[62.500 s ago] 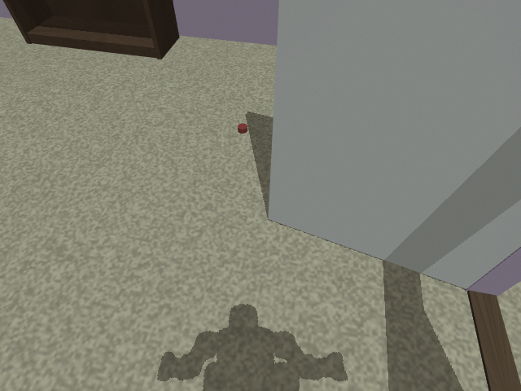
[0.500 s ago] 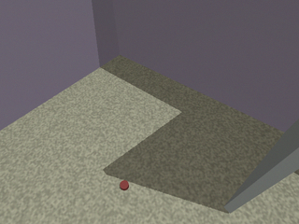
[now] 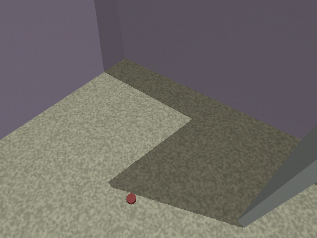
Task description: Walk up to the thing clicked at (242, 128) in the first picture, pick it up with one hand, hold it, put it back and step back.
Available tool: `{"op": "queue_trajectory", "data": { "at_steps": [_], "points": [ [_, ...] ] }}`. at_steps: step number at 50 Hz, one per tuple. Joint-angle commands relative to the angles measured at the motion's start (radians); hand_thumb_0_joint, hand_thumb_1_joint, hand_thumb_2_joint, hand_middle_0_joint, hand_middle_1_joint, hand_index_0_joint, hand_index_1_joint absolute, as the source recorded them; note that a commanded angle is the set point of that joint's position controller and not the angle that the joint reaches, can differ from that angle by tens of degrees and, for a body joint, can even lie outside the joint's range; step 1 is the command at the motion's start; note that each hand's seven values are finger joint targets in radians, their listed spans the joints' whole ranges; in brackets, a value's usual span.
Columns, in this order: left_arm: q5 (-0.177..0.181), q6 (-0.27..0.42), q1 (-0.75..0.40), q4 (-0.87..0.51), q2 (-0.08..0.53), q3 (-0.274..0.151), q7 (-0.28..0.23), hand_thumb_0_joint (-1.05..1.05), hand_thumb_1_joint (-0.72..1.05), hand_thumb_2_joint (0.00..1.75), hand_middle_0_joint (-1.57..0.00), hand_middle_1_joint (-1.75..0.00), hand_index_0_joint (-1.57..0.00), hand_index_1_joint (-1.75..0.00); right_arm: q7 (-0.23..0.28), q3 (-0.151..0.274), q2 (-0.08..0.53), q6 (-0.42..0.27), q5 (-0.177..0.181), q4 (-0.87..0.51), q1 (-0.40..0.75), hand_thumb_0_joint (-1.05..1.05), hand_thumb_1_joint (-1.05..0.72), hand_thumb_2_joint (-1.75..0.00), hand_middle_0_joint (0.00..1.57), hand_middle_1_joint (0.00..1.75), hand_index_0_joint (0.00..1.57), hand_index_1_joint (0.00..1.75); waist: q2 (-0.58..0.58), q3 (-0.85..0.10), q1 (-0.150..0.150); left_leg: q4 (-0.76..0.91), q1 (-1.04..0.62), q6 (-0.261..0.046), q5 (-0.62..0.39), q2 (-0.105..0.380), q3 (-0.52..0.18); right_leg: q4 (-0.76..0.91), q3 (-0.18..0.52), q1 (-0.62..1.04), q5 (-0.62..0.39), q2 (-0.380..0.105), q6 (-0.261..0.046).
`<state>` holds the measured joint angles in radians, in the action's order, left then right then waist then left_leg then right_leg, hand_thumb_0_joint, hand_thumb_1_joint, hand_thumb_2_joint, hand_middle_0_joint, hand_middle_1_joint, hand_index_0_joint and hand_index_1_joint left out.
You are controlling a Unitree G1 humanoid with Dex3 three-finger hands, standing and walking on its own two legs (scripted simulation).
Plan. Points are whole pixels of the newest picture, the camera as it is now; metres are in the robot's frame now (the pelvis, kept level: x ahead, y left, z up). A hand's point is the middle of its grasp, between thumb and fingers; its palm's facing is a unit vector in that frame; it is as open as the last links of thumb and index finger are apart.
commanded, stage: stand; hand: left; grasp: from above
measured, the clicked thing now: (131, 198) +0.45 +0.18 -0.77
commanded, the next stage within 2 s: step back in 0.86 s
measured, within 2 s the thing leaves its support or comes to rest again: neither
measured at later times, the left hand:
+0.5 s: hand out of the picture +0.07 +0.24 -0.16, palm faces +0.00 -0.94 -0.33, open 7.4 cm
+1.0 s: hand out of the picture +0.08 +0.26 -0.16, palm faces -0.01 -0.93 -0.36, open 7.4 cm
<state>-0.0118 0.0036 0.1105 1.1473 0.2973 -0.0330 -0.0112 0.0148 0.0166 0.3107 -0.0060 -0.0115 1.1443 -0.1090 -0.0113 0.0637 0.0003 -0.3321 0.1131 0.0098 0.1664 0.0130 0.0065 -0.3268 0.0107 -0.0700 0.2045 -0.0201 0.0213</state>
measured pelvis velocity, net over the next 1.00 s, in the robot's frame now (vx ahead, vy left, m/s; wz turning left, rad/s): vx -0.02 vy -0.01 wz -0.01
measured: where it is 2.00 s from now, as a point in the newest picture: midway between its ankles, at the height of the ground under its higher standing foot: outside the picture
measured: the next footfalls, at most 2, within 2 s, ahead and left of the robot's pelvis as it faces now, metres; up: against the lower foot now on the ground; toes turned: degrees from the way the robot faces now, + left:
left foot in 1.34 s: -0.05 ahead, +0.13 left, +0.00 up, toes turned -2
right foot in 1.80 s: -0.16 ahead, -0.10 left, +0.00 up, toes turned -3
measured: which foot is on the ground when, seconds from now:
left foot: down 0.00-1.00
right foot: down 0.00-1.00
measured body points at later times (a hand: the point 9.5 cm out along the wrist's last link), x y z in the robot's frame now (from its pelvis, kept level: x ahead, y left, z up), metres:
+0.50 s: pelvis +0.00 +0.00 +0.00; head +0.01 -0.01 +0.45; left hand +0.07 +0.29 -0.13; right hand +0.06 -0.30 -0.14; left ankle +0.01 +0.12 -0.75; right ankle -0.01 -0.13 -0.75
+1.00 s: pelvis -0.02 -0.01 -0.01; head +0.03 -0.01 +0.44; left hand +0.08 +0.30 -0.14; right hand +0.07 -0.31 -0.14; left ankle +0.01 +0.12 -0.75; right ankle -0.01 -0.13 -0.75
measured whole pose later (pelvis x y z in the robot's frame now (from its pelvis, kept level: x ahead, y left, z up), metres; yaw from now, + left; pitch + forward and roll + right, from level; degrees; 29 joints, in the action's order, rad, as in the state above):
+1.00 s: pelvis -0.02 -0.01 -0.01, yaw -1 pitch -1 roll +0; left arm 0.01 -0.01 0.10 1.04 0.37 -0.05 -0.01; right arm -0.01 0.03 0.35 0.02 0.01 1.07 -0.07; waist 0.00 0.12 -0.01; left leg -0.46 0.23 0.01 0.20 0.03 0.01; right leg -0.47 0.02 -0.20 0.24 -0.01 0.01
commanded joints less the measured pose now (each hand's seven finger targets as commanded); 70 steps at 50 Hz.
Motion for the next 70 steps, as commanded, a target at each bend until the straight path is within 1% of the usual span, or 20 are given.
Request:
{"op": "queue_trajectory", "data": {
  "at_steps": [1,18,29,42,43,47,53,55,56,58,59,60,62,64,65,66,67,68,69,70],
  "points": [
    [-0.003,0.019,-0.024,-0.051,0.203,-0.033,-0.016,0.0,0.9,0.9,-0.2,-0.3,-0.2,-0.3,0.01,0.029,0.196,-0.022,-0.004,-0.052,0.022,0.0,-0.9,-0.9,0.2,0.3,0.2,0.3,0.014,-0.064,-0.002,0.04,-0.043,-0.028,-0.171,0.113,-0.093,0.046,0.07,-0.028,-0.173,-0.097,-0.028],
    [-0.003,0.022,-0.031,-0.064,0.224,-0.032,-0.007,0.0,0.9,0.9,-0.2,-0.3,-0.2,-0.3,0.001,0.031,0.221,-0.022,-0.005,-0.059,0.038,0.0,-0.9,-0.9,0.2,0.3,0.2,0.3,0.0,-0.059,-0.002,0.053,-0.028,-0.032,-0.059,0.115,-0.093,0.065,0.085,-0.049,-0.094,-0.099,-0.034],
    [0.001,0.025,-0.029,-0.066,0.231,-0.027,-0.005,0.0,0.9,0.9,-0.2,-0.3,-0.2,-0.3,-0.001,0.025,0.222,-0.024,-0.002,-0.058,0.025,0.0,-0.9,-0.9,0.2,0.3,0.2,0.3,0.012,-0.075,-0.005,0.047,-0.042,-0.031,-0.129,0.117,-0.091,0.05,0.084,-0.034,-0.16,-0.101,-0.037],
    [0.002,0.025,-0.025,-0.069,0.239,-0.024,-0.002,0.0,0.9,0.9,-0.2,-0.3,-0.2,-0.3,-0.001,0.022,0.23,-0.025,-0.002,-0.061,0.016,0.0,-0.9,-0.9,0.2,0.3,0.2,0.3,0.004,-0.063,-0.007,0.054,-0.024,-0.027,-0.099,0.115,-0.089,0.06,0.088,-0.036,-0.139,-0.102,-0.037],
    [0.018,0.014,-0.023,-0.098,0.322,-0.061,-0.01,0.0,0.9,0.9,-0.2,-0.3,-0.2,-0.3,-0.005,0.047,0.283,-0.006,0.006,-0.08,0.064,0.0,-0.9,-0.9,0.2,0.3,0.2,0.3,0.03,0.04,-0.006,-0.038,0.044,-0.041,-0.236,0.104,-0.103,-0.027,0.096,-0.133,-0.304,-0.082,-0.042],
    [0.018,0.003,-0.01,-0.166,0.296,-0.063,-0.016,0.0,0.9,0.9,-0.2,-0.3,-0.2,-0.3,-0.008,0.061,0.277,0.012,0.019,-0.121,0.019,0.0,-0.9,-0.9,0.2,0.3,0.2,0.3,0.006,-0.136,-0.02,-0.138,0.011,-0.077,-0.318,0.11,-0.082,-0.144,0.085,-0.097,-0.33,-0.072,-0.084],
    [0.004,-0.017,0.001,-0.233,0.297,-0.061,-0.012,0.0,0.9,0.9,-0.2,-0.3,-0.2,-0.3,-0.012,0.084,0.29,0.035,0.017,-0.192,0.038,0.0,-0.9,-0.9,0.2,0.3,0.2,0.3,-0.016,-0.147,-0.012,-0.212,0.105,-0.133,-0.153,0.115,-0.116,-0.26,0.116,-0.178,-0.209,-0.066,-0.125],
    [-0.001,-0.019,0.009,-0.25,0.32,-0.067,-0.009,0.0,0.9,0.9,-0.2,-0.3,-0.2,-0.3,-0.013,0.09,0.292,0.04,0.016,-0.211,0.04,0.0,-0.9,-0.9,0.2,0.3,0.2,0.3,0.021,-0.144,-0.008,-0.293,0.129,-0.126,-0.027,0.077,-0.1,-0.239,0.173,-0.226,-0.184,-0.107,-0.166],
    [-0.003,-0.019,0.006,-0.261,0.337,-0.074,-0.007,0.0,0.9,0.9,-0.2,-0.3,-0.2,-0.3,-0.015,0.086,0.277,0.041,0.015,-0.218,0.034,0.0,-0.9,-0.9,0.2,0.3,0.2,0.3,0.061,-0.136,-0.005,-0.347,0.141,-0.103,0.044,0.039,-0.078,-0.19,0.218,-0.253,-0.189,-0.148,-0.194],
    [-0.017,-0.018,-0.042,-0.291,0.388,-0.088,-0.008,0.0,0.9,0.9,-0.2,-0.3,-0.2,-0.3,-0.023,0.088,0.251,0.049,0.01,-0.228,0.011,0.0,-0.9,-0.9,0.2,0.3,0.2,0.3,0.215,-0.095,-0.01,-0.58,0.159,-0.052,0.3,-0.089,0.002,-0.04,0.361,-0.329,-0.186,-0.287,-0.278],
    [-0.029,-0.014,-0.069,-0.315,0.407,-0.096,-0.011,0.0,0.9,0.9,-0.2,-0.3,-0.2,-0.3,-0.025,0.088,0.249,0.056,0.006,-0.23,-0.026,0.0,-0.9,-0.9,0.2,0.3,0.2,0.3,0.259,-0.087,-0.01,-0.71,0.177,-0.045,0.414,-0.091,-0.032,-0.019,0.404,-0.362,-0.186,-0.339,-0.322],
    [-0.033,-0.012,-0.103,-0.333,0.404,-0.098,-0.016,0.0,0.9,0.9,-0.2,-0.3,-0.2,-0.3,-0.026,0.095,0.262,0.059,0.01,-0.231,-0.059,0.0,-0.9,-0.9,0.2,0.3,0.2,0.3,0.244,-0.082,-0.028,-0.772,0.169,-0.048,0.418,-0.067,-0.093,-0.035,0.383,-0.394,-0.169,-0.341,-0.327],
    [-0.039,-0.013,-0.128,-0.355,0.361,-0.088,-0.023,0.0,0.9,0.9,-0.2,-0.3,-0.2,-0.3,-0.025,0.096,0.264,0.048,0.024,-0.231,-0.101,0.0,-0.9,-0.9,0.2,0.3,0.2,0.3,0.209,-0.096,-0.033,-0.681,0.195,-0.047,0.375,-0.056,-0.089,-0.11,0.286,-0.319,-0.223,-0.265,-0.27],
    [-0.033,-0.019,-0.132,-0.375,0.354,-0.087,-0.022,0.0,0.9,0.9,-0.2,-0.3,-0.2,-0.3,-0.017,0.091,0.266,0.034,0.009,-0.225,-0.155,0.0,-0.9,-0.9,0.2,0.3,0.2,0.3,0.217,-0.118,-0.04,-0.446,0.174,-0.041,0.31,-0.024,-0.043,-0.179,0.261,-0.23,-0.258,-0.234,-0.21],
    [-0.021,-0.027,-0.11,-0.377,0.333,-0.082,-0.02,0.0,0.9,0.9,-0.2,-0.3,-0.2,-0.3,-0.015,0.09,0.256,0.025,0.001,-0.219,-0.159,0.0,-0.9,-0.9,0.2,0.3,0.2,0.3,0.172,-0.131,-0.04,-0.242,0.158,-0.035,0.209,-0.032,-0.014,-0.249,0.224,-0.161,-0.262,-0.192,-0.178],
    [-0.01,-0.039,-0.088,-0.378,0.32,-0.076,-0.015,0.0,0.9,0.9,-0.2,-0.3,-0.2,-0.3,-0.011,0.096,0.262,0.017,-0.016,-0.22,-0.156,0.0,-0.9,-0.9,0.2,0.3,0.2,0.3,0.078,-0.117,-0.044,-0.097,0.111,-0.031,0.028,-0.019,-0.043,-0.349,0.18,-0.19,-0.208,-0.131,-0.138],
    [0.0,-0.047,-0.044,-0.391,0.264,-0.066,-0.014,0.0,0.9,0.9,-0.2,-0.3,-0.2,-0.3,-0.004,0.111,0.319,0.01,-0.041,-0.245,-0.118,0.0,-0.9,-0.9,0.2,0.3,0.2,0.3,-0.095,-0.098,-0.008,-0.019,0.047,-0.059,-0.178,0.138,-0.278,-0.503,0.127,-0.322,-0.013,-0.005,-0.088],
    [0.0,-0.048,-0.022,-0.386,0.237,-0.062,-0.022,0.0,0.9,0.9,-0.2,-0.3,-0.2,-0.3,-0.003,0.122,0.394,0.006,-0.046,-0.263,-0.074,0.0,-0.9,-0.9,0.2,0.3,0.2,0.3,-0.183,-0.065,0.018,-0.047,-0.022,-0.109,-0.471,0.269,-0.425,-0.613,0.114,-0.499,0.375,0.145,-0.052],
    [-0.01,-0.047,-0.048,-0.386,0.273,-0.074,-0.036,0.0,0.9,0.9,-0.2,-0.3,-0.2,-0.3,-0.003,0.133,0.443,0.004,-0.027,-0.278,-0.107,0.0,-0.9,-0.9,0.2,0.3,0.2,0.3,-0.217,-0.107,-0.055,-0.041,0.037,-0.209,-0.51,0.374,-0.522,-0.723,0.21,-0.464,0.464,0.149,-0.037],
    [-0.017,-0.048,-0.096,-0.377,0.296,-0.082,-0.041,0.0,0.9,0.9,-0.2,-0.3,-0.2,-0.3,0.004,0.129,0.408,0.001,-0.024,-0.272,-0.096,0.0,-0.9,-0.9,0.2,0.3,0.2,0.3,-0.129,-0.081,-0.059,-0.029,0.076,-0.177,-0.456,0.337,-0.469,-0.791,0.251,-0.445,0.423,0.14,-0.04]
  ]
}}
